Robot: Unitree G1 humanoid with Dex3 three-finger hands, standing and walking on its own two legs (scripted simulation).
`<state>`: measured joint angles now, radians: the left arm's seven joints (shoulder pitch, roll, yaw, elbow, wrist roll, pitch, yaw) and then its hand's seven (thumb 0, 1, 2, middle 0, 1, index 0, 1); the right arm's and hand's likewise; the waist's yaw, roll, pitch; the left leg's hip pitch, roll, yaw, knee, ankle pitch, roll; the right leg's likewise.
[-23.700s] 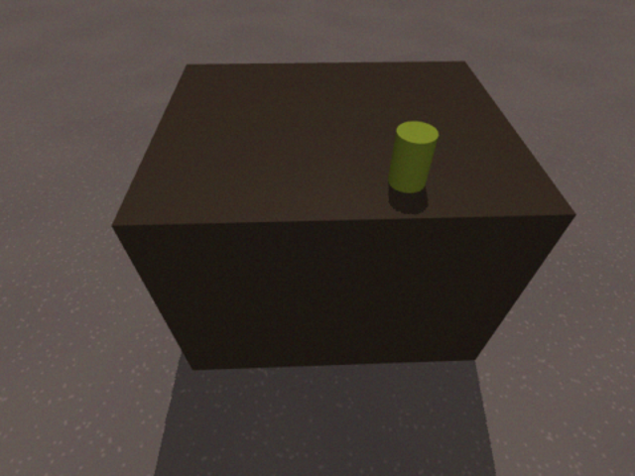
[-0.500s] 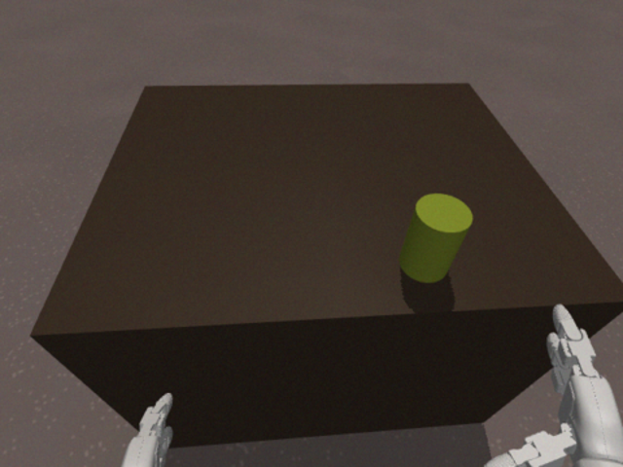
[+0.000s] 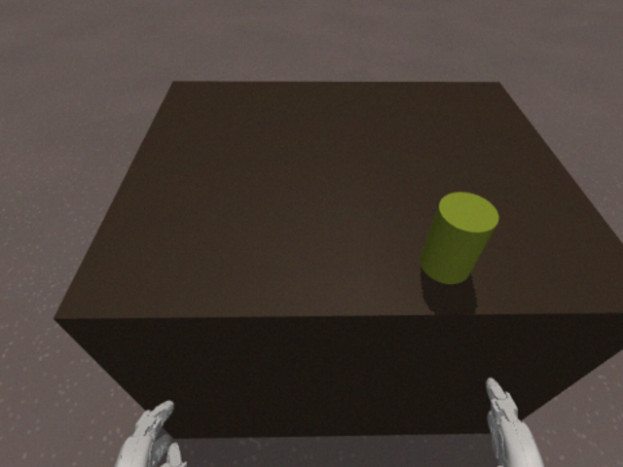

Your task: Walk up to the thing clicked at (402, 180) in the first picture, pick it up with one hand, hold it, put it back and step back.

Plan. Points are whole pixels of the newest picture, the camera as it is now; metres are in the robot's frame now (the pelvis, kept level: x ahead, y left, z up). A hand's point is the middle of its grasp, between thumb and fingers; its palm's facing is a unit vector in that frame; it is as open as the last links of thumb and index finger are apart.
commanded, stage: home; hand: right
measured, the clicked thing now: (455, 239) +0.47 -0.22 +0.02
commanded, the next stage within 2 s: none
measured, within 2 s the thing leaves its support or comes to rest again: neither
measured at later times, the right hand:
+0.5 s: hand out of the picture +0.10 -0.26 -0.12, palm faces -0.07 +0.91 -0.41, open 17.4 cm
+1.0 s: hand out of the picture +0.03 -0.27 -0.12, palm faces -0.08 +0.93 -0.36, open 17.4 cm
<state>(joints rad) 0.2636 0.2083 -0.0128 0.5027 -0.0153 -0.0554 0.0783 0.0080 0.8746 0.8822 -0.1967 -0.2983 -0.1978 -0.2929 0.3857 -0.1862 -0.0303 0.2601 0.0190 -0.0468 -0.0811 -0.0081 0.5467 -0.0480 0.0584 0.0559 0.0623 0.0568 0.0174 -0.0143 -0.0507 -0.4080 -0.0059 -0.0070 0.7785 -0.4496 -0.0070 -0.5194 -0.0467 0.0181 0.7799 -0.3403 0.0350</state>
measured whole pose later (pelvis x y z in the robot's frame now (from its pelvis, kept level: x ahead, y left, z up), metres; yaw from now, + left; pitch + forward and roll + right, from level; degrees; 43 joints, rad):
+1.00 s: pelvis -0.02 -0.02 +0.03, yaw +1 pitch -3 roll +0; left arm 0.16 0.35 -0.01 1.10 0.01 0.00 -0.02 0.00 0.90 0.90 -0.20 -0.30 -0.20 -0.30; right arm 0.21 -0.35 0.02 1.07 -0.02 -0.02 0.00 0.00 0.54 -0.05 0.06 0.05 0.06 0.06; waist 0.01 -0.01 0.05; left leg -0.12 0.03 -0.04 0.43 -0.26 -0.04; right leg -0.22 -0.02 -0.02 0.43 -0.16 0.00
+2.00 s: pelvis -0.01 -0.02 +0.04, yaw +1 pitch -3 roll +0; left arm 0.11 0.35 0.00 1.16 0.01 0.00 -0.01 0.00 0.90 0.90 -0.20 -0.30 -0.20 -0.30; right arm 0.16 -0.36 0.01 1.13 -0.02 -0.01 0.00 0.00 0.49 -0.08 0.06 0.06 0.07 0.07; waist 0.01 0.00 0.06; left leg -0.06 0.04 -0.03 0.34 -0.22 -0.04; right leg -0.17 -0.01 -0.02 0.35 -0.13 0.00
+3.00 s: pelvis +0.00 -0.02 +0.04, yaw +0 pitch -3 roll +0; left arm 0.11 0.35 0.01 1.14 0.01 0.00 -0.01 0.00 0.90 0.89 -0.20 -0.30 -0.20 -0.30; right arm 0.14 -0.36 0.00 1.12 -0.02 -0.01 0.00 0.01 -0.90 -0.89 0.20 0.30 0.21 0.30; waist 0.01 0.00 0.06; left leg -0.04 0.04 -0.03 0.31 -0.23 -0.04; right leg -0.15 -0.01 -0.02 0.35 -0.14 0.00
